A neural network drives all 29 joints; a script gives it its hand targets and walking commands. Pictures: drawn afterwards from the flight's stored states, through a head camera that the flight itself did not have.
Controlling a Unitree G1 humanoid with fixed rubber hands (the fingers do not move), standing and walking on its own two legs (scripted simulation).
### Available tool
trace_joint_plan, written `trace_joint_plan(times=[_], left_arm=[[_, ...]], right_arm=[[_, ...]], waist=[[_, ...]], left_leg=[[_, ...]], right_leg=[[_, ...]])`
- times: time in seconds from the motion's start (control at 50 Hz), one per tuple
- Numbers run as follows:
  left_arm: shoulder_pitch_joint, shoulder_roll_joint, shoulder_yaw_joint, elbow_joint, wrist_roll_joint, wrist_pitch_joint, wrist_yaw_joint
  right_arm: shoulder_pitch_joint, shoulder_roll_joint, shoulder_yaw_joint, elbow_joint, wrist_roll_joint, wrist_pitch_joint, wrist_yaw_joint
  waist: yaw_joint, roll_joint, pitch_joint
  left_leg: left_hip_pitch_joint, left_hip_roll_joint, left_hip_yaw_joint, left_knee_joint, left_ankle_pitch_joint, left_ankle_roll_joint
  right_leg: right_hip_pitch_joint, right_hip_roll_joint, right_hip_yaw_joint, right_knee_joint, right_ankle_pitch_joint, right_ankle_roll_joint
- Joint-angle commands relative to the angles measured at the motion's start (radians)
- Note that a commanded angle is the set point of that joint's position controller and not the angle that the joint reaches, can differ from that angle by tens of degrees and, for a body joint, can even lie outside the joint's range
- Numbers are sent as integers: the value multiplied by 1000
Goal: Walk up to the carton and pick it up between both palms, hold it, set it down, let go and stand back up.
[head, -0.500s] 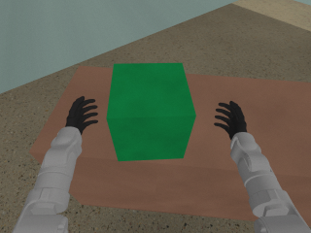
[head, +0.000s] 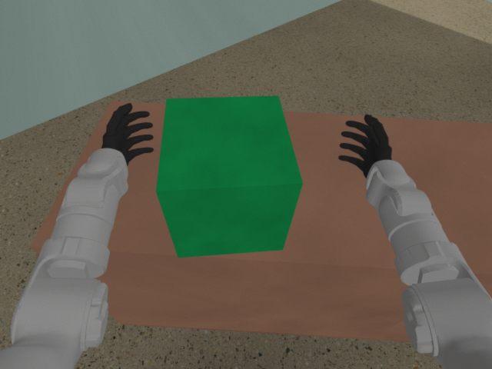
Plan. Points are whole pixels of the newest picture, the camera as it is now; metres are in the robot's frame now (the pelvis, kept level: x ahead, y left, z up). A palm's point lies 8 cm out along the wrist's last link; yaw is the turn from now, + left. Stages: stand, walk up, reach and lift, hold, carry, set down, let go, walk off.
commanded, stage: reach and lift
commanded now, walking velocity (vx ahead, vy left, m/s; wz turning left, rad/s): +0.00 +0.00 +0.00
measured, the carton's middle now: (227, 178) +0.47 +0.06 +0.00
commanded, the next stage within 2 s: none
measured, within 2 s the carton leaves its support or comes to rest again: neither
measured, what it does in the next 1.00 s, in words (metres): stands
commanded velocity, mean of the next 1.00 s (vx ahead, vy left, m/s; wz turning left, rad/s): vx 0.00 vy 0.00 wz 0.00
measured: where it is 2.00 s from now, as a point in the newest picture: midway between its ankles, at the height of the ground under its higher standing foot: outside the picture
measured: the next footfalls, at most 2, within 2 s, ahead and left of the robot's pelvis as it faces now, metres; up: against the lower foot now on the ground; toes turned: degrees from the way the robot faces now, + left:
none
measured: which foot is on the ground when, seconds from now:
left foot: down 0.00-1.00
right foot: down 0.00-1.00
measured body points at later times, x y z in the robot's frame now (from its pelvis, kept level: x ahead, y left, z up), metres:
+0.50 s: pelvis +0.00 -0.01 -0.01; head +0.05 +0.01 +0.44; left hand +0.47 +0.24 +0.14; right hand +0.47 -0.19 +0.14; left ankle +0.02 +0.14 -0.74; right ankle -0.02 -0.10 -0.74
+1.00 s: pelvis -0.02 +0.00 -0.03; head +0.09 +0.01 +0.41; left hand +0.45 +0.23 +0.02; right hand +0.45 -0.19 +0.02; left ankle +0.02 +0.14 -0.74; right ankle -0.02 -0.10 -0.74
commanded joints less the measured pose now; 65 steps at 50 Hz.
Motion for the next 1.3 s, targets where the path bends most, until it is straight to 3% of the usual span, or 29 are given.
trace_joint_plan(times=[0.0, 0.14, 0.34, 0.46, 0.56, 0.74, 0.82, 0.92, 1.12, 1.28], left_arm=[[-643, 217, 46, -193, 2, -61, 9], [-796, 231, 17, -84, -16, -79, 15], [-887, 236, -44, 130, -49, -147, 1], [-806, 201, -64, 267, -27, -266, -24], [-765, 183, -66, 314, -10, -403, -37], [-871, 201, -62, 369, -30, -606, -22], [-870, 192, -71, 392, -50, -639, -24], [-870, 164, -113, 430, -72, -651, -26], [-911, 154, -135, 541, -96, -681, -29], [-947, 118, -157, 588, -104, -700, -29]], right_arm=[[-649, -228, -57, -202, 4, -56, 4], [-781, -251, -61, -109, 6, -47, 6], [-855, -247, -44, 57, 13, -59, 11], [-770, -189, -4, 150, 11, -129, 19], [-713, -157, 11, 150, -2, -233, 24], [-768, -159, -30, 112, -37, -393, 22], [-764, -170, -25, 121, -38, -427, 20], [-766, -172, -4, 167, -6, -444, 33], [-811, -120, 66, 223, 43, -442, 49], [-834, -69, 34, 222, -11, -439, 41]], waist=[[9, 74, -678], [12, 72, -726], [-5, 65, -768], [5, 74, -727], [6, 74, -734], [8, 93, -993], [7, 87, -1079], [4, 100, -1090], [20, 53, -1049], [9, 46, -1049]], left_leg=[[449, -46, -1, 78, 453, 2], [412, -42, 1, 79, 402, 5], [362, -38, -8, 103, 412, 5], [323, -40, -8, 117, 426, -5], [259, -41, -7, 127, 443, -14], [166, -36, 25, 221, 486, -38], [147, -36, 33, 265, 507, -45], [159, -28, 31, 307, 491, -45], [-29, -39, 46, 308, 319, -13], [-68, -38, 52, 315, 261, -11]], right_leg=[[91, -1, -23, 8, 536, 73], [72, -5, -28, 16, 508, 75], [52, -16, -28, 49, 581, 82], [39, -25, -23, 69, 582, 77], [43, -29, -18, 98, 608, 81], [-54, -26, -22, 201, 654, 78], [-84, -24, -33, 250, 682, 83], [-189, -12, -46, 270, 571, 72], [-186, -33, -18, 323, 475, 83], [-215, -41, -18, 331, 386, 77]])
